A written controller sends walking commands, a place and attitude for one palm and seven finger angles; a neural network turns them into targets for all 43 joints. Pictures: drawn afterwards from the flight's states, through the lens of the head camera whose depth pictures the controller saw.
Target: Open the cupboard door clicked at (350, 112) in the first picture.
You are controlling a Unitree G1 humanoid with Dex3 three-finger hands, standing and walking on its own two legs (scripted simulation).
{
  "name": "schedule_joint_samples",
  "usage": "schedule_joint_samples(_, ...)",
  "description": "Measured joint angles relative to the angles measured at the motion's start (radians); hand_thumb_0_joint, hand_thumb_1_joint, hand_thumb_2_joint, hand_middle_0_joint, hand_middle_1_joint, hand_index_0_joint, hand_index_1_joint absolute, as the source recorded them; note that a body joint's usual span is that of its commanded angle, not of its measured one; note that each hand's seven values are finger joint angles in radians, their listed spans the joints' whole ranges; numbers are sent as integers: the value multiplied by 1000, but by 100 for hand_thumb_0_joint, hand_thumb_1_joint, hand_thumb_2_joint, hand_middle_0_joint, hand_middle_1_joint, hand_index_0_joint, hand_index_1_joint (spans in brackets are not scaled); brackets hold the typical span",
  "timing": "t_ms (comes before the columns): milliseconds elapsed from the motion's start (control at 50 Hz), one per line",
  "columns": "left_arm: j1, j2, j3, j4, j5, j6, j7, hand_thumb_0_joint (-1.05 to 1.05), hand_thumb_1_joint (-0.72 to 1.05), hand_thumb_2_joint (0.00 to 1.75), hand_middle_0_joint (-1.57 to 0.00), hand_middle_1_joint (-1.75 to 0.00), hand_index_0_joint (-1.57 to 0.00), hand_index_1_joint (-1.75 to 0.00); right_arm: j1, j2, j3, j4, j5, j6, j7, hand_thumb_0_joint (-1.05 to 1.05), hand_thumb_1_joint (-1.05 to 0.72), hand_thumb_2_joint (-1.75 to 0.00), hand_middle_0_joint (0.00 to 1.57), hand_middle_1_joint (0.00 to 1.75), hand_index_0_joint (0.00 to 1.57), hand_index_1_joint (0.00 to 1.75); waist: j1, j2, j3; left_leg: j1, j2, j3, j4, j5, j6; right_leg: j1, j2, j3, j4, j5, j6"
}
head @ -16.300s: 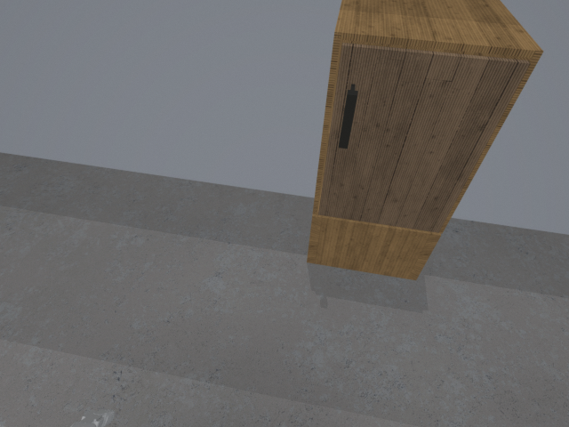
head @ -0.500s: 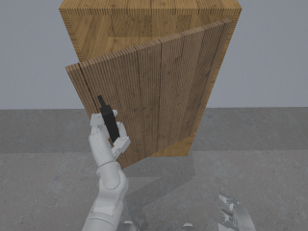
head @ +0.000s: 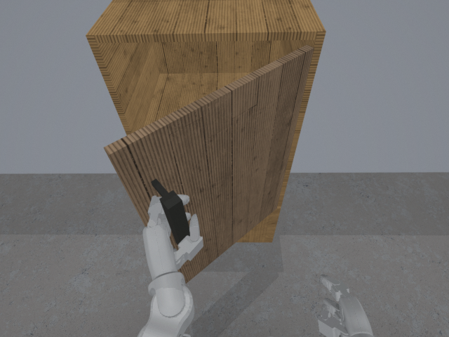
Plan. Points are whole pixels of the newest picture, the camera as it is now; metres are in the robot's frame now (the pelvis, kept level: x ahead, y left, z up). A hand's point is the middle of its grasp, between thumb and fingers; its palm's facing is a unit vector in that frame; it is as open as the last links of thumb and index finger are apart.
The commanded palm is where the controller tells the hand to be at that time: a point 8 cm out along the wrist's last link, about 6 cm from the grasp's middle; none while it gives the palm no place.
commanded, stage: open thumb and fingers to let go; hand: left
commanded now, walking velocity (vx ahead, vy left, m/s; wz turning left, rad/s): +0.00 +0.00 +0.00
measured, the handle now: (171, 216) +0.32 +0.11 +0.05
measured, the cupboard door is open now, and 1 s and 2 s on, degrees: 41 42 44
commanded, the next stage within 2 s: slide the hand sideways off the handle in 0.72 s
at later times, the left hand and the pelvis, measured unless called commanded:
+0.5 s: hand (187, 236) +0.28 +0.08 +0.05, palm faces +0.34 -0.94 -0.04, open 13.6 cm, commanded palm +0.23 +0.11 +0.05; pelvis -0.01 +0.01 +0.00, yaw -1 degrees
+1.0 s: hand (187, 257) +0.25 +0.07 +0.04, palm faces -0.08 -0.99 -0.07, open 16.1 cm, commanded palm +0.23 +0.11 +0.05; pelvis -0.03 +0.03 -0.01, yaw +0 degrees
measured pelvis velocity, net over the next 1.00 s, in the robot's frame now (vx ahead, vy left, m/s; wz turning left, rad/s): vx -0.03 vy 0.03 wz -0.01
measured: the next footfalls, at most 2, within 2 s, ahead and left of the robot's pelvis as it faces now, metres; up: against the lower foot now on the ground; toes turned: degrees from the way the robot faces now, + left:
none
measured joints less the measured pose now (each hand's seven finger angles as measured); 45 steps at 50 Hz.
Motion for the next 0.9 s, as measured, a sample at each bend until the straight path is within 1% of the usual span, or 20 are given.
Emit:
schedule_joint_samples(60,-29,-10,28,15,-6,0,1,0,57,75,-35,-132,-37,-133,-1,0,-5,5,-1,-1,-3,1,-90,-90,20,30,20,30,8,-4,1,-15,-2,-1,-1,7,-3,-18,-2,-1,7,2,-4)
schedule_joint_samples(160,-11,-12,45,-1,-12,-17,-10,0,42,70,-35,-130,-37,-131,16,3,-8,3,0,-4,-5,1,-90,-90,20,30,20,30,11,-1,-1,-21,-4,-1,-10,16,-3,-27,-4,-1,4,8,-6)
schedule_joint_samples(260,-7,-14,52,4,-12,-38,-13,0,17,59,-34,-128,-35,-127,30,1,-8,11,0,-8,-9,1,-90,-90,20,30,20,30,10,0,2,-29,-7,-3,-5,19,2,-32,-7,-2,6,10,-4)
schedule_joint_samples(380,-20,-11,35,10,0,-50,-12,0,-18,44,-32,-124,-32,-123,37,-2,-14,11,2,-14,-7,1,-90,-90,20,30,20,30,5,3,3,-48,-8,2,15,13,1,-50,-8,4,20,11,3)
schedule_joint_samples(480,-32,-8,19,20,0,-39,-4,-1,-37,36,-29,-115,-30,-115,41,2,-13,7,4,-17,-6,1,-90,-90,20,30,20,30,2,2,-1,-50,-9,12,25,8,8,-53,-9,14,23,13,12)
schedule_joint_samples(580,-36,-4,-1,25,3,-23,3,-1,-46,32,-26,-98,-29,-98,41,9,-7,0,5,-17,-2,1,-90,-90,20,30,20,30,0,2,-3,-42,-9,18,28,5,17,-42,-9,20,17,18,20)
schedule_joint_samples(720,-65,0,-30,44,8,-7,10,-1,-49,31,-25,-70,-27,-69,20,16,1,-4,5,-17,8,1,-90,-90,20,30,20,30,4,2,1,-47,-10,23,45,0,26,-43,-10,25,23,21,28)
schedule_joint_samples(840,-89,-1,-38,49,-2,15,11,-2,-50,30,-34,-57,-32,-62,2,20,6,-3,8,-13,16,1,-90,-90,20,30,20,30,14,4,4,-53,-13,23,55,1,31,-47,-13,25,28,24,32)
schedule_joint_samples(860,-86,0,-35,43,3,15,-7,-2,-50,30,-34,-55,-32,-61,1,18,9,-5,10,-14,18,1,-90,-90,20,30,20,30,13,3,7,-55,-15,22,57,2,32,-49,-15,25,31,24,33)
schedule_joint_samples(880,-78,7,-29,34,5,4,-55,-2,-50,30,-34,-53,-30,-59,5,15,12,-13,14,-16,19,1,-90,-90,20,30,20,30,13,1,11,-59,-18,21,60,3,34,-52,-18,24,35,24,33)
schedule_joint_samples(900,-71,21,-24,27,4,-15,-116,-2,-50,30,-32,-51,-27,-57,12,11,13,-23,17,-18,17,1,-90,-90,20,30,20,30,15,0,16,-64,-20,20,64,3,35,-56,-21,22,41,23,34)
